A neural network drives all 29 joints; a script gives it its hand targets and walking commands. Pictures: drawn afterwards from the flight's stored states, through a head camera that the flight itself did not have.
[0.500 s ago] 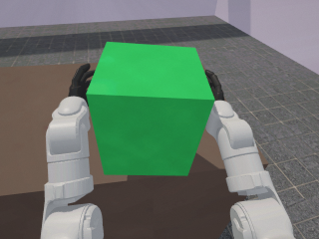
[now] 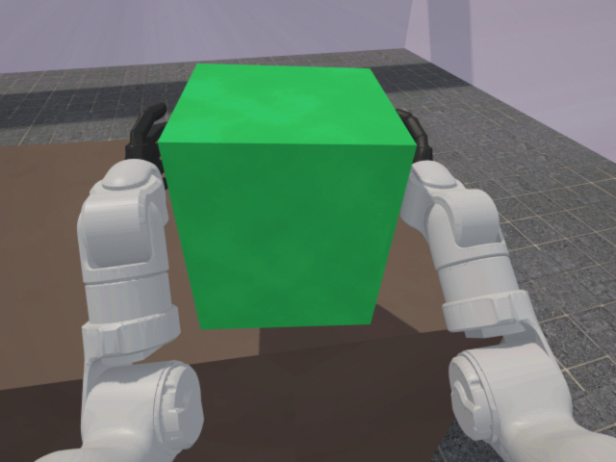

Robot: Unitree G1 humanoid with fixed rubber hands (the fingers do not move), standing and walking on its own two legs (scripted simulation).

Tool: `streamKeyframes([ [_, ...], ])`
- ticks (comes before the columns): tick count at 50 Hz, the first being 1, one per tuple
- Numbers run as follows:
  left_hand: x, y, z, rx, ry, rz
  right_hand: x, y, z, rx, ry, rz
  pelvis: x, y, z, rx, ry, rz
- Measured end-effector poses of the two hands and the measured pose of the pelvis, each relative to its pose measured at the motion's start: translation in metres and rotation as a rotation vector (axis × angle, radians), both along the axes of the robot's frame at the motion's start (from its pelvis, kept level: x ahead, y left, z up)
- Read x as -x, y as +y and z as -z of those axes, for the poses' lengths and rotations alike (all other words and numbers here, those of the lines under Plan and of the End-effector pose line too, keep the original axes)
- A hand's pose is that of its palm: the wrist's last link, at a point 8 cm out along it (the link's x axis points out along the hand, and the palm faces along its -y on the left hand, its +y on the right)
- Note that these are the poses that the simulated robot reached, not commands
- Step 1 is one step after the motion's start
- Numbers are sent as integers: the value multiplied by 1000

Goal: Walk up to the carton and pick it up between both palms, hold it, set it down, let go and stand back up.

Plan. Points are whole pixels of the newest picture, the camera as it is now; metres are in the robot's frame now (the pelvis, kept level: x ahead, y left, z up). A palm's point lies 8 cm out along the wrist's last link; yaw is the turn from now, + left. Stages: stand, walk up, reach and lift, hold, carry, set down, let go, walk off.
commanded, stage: reach and lift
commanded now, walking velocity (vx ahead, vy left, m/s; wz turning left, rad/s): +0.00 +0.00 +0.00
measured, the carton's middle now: (286, 197) +0.38 +0.01 +0.21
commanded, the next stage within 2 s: hold in 0.92 s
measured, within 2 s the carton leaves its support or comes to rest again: neither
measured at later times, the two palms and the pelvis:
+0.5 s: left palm (145, 153) +0.35 +0.16 +0.29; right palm (427, 152) +0.37 -0.15 +0.28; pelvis +0.00 -0.01 +0.00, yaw -1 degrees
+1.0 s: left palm (139, 140) +0.35 +0.16 +0.30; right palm (428, 139) +0.37 -0.14 +0.29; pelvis +0.00 +0.00 +0.00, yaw +0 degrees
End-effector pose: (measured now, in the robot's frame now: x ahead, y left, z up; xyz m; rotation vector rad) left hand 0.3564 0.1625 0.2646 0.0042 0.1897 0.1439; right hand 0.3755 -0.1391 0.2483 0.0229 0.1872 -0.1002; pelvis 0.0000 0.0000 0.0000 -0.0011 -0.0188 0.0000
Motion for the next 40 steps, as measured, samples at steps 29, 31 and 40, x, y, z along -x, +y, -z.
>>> streamKeyframes([
  [29, 4, -6, -28, 27, 13, 1, 3, -7, -31, -16, 11, 6, 5, -6, 0, -1, -9, 8],
  [31, 3, -6, -29, 26, 13, 2, 3, -7, -32, -15, 11, 6, 5, -6, 0, -1, -6, 8],
  [40, 3, -5, -33, 24, 12, 5, 2, -6, -37, -11, 10, 7, 3, -6, 0, -1, 1, 6],
])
